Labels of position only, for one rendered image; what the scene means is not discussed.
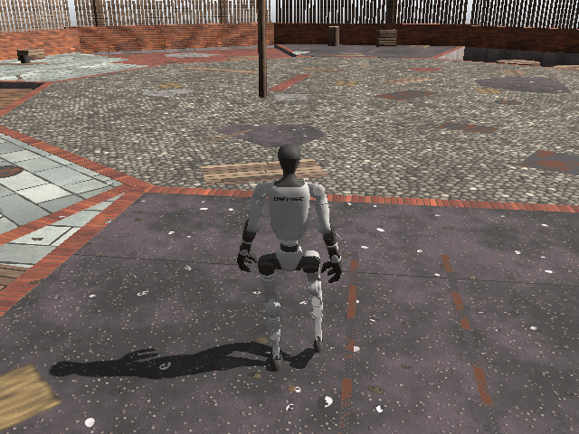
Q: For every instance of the right robot forearm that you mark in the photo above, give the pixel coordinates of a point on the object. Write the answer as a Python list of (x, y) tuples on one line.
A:
[(331, 244)]

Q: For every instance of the humanoid robot torso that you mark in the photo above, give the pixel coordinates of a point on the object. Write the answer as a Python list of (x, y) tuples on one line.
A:
[(289, 211)]

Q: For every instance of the robot left upper arm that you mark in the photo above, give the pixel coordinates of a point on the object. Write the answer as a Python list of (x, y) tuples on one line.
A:
[(261, 191)]

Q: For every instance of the robot right hand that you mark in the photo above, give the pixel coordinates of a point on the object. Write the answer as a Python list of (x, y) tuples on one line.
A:
[(337, 268)]

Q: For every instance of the robot left hand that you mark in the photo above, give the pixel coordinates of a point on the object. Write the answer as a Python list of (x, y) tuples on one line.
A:
[(241, 259)]

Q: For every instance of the left robot forearm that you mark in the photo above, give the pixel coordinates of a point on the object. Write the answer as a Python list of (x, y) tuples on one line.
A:
[(247, 240)]

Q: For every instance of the robot left foot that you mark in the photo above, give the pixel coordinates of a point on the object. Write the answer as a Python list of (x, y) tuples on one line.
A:
[(276, 365)]

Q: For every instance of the robot right upper arm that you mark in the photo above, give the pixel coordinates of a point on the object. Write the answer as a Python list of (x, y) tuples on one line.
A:
[(317, 191)]

